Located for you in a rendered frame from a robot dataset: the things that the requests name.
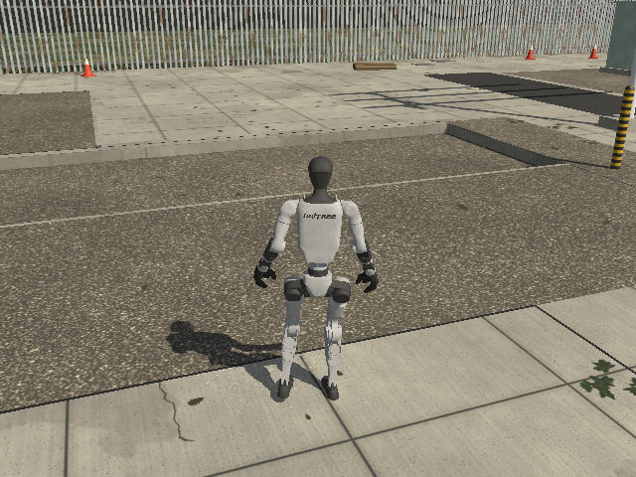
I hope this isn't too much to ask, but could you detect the robot left hand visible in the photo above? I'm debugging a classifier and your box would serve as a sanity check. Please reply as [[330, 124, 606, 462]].
[[253, 266, 276, 288]]

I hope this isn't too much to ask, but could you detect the robot right shin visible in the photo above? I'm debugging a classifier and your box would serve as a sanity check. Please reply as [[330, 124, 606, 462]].
[[325, 324, 342, 388]]

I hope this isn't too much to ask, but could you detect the robot right upper arm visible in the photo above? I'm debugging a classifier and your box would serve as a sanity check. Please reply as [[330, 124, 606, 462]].
[[340, 200, 367, 253]]

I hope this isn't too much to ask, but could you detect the right robot thigh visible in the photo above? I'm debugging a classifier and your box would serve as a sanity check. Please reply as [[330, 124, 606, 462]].
[[324, 277, 351, 342]]

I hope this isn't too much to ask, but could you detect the left robot forearm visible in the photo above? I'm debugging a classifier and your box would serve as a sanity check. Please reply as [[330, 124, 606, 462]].
[[257, 238, 278, 272]]

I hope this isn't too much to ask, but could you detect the robot right hand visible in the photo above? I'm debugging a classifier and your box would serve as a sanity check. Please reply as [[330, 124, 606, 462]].
[[356, 272, 379, 293]]

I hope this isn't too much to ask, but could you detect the right robot forearm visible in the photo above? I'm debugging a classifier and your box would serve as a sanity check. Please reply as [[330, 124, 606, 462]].
[[357, 239, 376, 276]]

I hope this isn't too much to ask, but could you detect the robot left upper arm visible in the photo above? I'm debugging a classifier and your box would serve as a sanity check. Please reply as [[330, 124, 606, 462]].
[[269, 199, 299, 253]]

